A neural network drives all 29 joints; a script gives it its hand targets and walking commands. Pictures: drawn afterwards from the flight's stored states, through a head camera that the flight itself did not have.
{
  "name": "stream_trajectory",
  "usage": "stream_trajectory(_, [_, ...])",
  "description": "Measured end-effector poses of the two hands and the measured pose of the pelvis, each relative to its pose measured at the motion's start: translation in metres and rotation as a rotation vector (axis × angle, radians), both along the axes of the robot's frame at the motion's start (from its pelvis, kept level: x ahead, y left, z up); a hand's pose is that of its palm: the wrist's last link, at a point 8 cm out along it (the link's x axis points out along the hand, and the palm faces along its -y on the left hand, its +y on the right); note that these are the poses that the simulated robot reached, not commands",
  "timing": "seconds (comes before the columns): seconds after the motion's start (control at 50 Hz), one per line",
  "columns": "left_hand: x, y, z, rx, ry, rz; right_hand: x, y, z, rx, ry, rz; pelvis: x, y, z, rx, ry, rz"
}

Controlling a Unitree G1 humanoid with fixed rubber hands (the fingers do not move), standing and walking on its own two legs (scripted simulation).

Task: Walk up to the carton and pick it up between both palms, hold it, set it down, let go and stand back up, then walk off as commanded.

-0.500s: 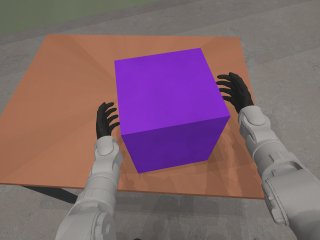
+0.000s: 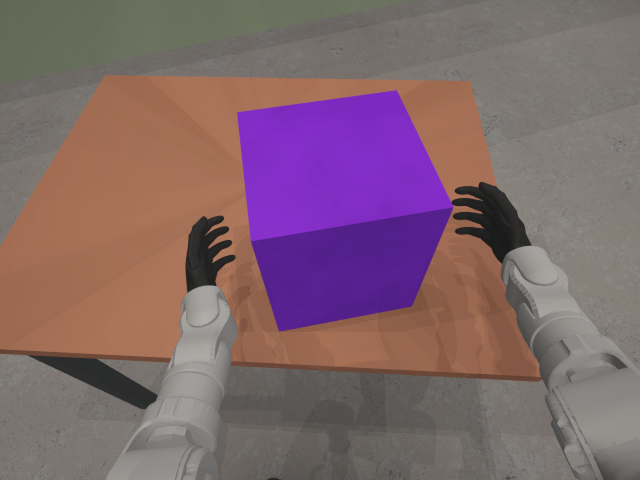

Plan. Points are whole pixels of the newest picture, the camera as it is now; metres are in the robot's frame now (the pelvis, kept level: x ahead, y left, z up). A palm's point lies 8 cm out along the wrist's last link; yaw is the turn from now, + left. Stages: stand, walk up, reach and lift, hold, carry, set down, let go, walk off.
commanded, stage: set down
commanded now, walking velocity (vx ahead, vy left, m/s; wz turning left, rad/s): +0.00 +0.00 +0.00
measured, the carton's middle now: (333, 219) +0.46 +0.05 +0.01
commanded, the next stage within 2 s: none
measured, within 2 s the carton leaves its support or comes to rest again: neither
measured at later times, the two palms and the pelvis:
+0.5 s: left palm (190, 309) +0.30 +0.21 +0.01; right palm (537, 286) +0.38 -0.21 +0.02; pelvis -0.01 +0.00 +0.00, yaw +0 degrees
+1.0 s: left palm (175, 347) +0.25 +0.21 +0.03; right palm (568, 346) +0.31 -0.24 +0.00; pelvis -0.01 -0.01 +0.01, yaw +0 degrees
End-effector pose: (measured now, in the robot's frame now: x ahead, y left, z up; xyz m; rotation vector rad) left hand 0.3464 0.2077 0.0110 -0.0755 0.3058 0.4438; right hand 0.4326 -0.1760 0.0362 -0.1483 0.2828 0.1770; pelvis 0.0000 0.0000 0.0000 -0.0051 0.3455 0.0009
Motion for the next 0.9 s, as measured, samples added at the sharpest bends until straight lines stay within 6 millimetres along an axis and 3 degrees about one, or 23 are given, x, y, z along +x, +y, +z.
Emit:
stream_trajectory(0.44, [-0.033,0.003,0.003,0.037,0.003,-0.005,-0.043,-0.033,-0.017,0.001,0.003,0.002,-0.008,-0.002,0.001,0.003,-0.04,0.0])
stream_trajectory(0.62, [-0.06,0.007,0.007,0.051,-0.007,0.018,-0.07,-0.044,-0.023,0.016,0.011,0.003,-0.011,-0.005,0.003,0.007,-0.088,0.0])
stream_trajectory(0.9, [-0.084,-0.001,0.016,0.064,-0.006,0.003,-0.109,-0.062,-0.031,0.038,0.035,-0.007,-0.012,-0.01,0.006,0.013,-0.153,0.001])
